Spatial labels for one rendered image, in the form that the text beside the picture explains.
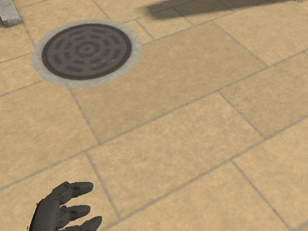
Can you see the left robot hand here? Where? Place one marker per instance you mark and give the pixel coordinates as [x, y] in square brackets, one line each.
[48, 215]

